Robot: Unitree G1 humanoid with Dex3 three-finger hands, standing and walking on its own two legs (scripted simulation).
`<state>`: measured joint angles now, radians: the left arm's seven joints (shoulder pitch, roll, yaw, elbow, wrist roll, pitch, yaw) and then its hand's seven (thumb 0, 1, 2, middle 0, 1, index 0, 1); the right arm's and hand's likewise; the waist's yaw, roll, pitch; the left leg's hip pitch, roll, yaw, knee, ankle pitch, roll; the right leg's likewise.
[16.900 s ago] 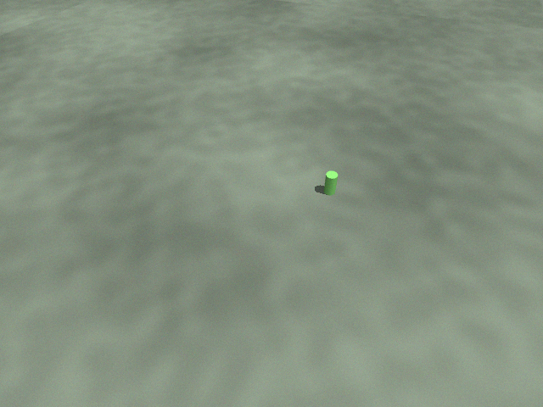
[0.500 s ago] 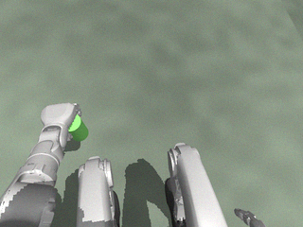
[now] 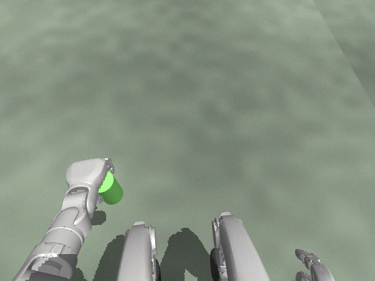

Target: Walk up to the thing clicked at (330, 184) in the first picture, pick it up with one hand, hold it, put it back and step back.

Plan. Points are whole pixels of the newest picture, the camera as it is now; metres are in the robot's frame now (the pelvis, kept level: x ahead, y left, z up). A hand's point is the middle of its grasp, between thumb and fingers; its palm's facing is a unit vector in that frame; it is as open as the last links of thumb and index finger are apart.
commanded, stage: lift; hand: left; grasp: from above
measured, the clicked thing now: (107, 188) +0.38 +0.20 -0.17
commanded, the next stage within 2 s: hold in 0.82 s
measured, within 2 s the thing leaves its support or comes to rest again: neither
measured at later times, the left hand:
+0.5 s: hand (67, 168) +0.36 +0.21 +0.04, palm faces -0.47 -0.08 -0.88, open 8.8 cm
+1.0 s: hand (49, 149) +0.36 +0.22 +0.11, palm faces -0.45 -0.07 -0.89, open 8.9 cm
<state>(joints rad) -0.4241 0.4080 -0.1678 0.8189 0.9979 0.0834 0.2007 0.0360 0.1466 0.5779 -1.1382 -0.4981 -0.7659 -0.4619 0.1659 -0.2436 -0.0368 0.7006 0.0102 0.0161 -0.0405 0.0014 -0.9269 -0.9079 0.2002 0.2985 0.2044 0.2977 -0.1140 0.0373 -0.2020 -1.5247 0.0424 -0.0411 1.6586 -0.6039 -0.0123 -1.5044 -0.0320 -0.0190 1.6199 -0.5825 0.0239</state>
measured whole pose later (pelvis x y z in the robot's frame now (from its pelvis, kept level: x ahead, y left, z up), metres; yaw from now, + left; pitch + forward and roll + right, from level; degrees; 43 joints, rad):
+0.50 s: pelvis +0.04 +0.00 +0.14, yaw +0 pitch +14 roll -1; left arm -0.32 0.36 -0.19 0.87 1.00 0.05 0.19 0.03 0.16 0.65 -1.10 -0.54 -0.72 -0.47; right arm 0.27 -0.25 -0.04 0.73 0.02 0.03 -0.05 0.00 -0.93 -0.91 0.20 0.30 0.20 0.30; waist -0.09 0.03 -0.12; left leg -0.84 0.04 0.00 1.05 -0.45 -0.01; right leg -0.84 -0.03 -0.01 1.03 -0.43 0.02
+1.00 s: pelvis +0.06 +0.00 +0.19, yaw +0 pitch +7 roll +0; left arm -0.28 0.35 -0.21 0.84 1.01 0.03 0.16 0.03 0.16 0.70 -1.03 -0.60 -0.68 -0.51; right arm 0.25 -0.25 -0.05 0.72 0.03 0.05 -0.04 0.00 -0.92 -0.90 0.20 0.30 0.20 0.30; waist -0.05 0.03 -0.07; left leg -0.50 0.03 0.03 0.73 -0.35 -0.01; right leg -0.51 -0.04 0.00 0.72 -0.33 0.03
